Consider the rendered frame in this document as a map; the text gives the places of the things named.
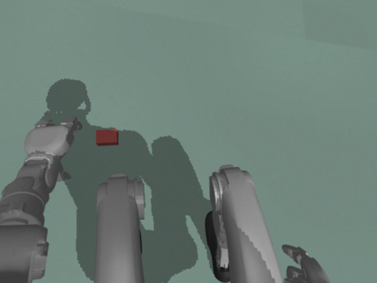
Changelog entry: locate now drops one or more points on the small box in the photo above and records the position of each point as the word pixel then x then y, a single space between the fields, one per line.
pixel 106 137

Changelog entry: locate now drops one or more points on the right robot hand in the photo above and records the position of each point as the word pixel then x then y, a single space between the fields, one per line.
pixel 310 272

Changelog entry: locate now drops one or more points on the right robot foot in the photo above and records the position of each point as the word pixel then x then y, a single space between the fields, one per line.
pixel 222 274

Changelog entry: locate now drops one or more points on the left robot arm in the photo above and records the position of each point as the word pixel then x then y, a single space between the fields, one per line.
pixel 23 246

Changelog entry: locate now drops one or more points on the left robot hand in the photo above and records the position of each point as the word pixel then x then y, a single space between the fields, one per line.
pixel 47 138

